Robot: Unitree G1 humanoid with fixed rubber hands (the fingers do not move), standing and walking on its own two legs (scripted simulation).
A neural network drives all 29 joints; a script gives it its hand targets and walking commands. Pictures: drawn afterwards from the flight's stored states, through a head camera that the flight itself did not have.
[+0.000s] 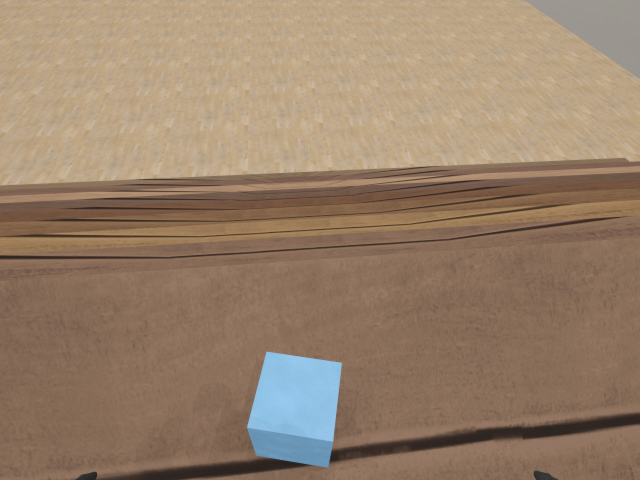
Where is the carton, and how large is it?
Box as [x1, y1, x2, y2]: [247, 352, 341, 467]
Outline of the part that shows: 266,352 247,426 256,455 327,467 333,437 341,363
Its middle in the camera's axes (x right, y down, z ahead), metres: -0.07 +0.48 +1.09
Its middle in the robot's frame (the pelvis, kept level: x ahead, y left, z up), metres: +0.44 +0.04 -0.66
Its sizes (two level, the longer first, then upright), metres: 0.210 0.200 0.250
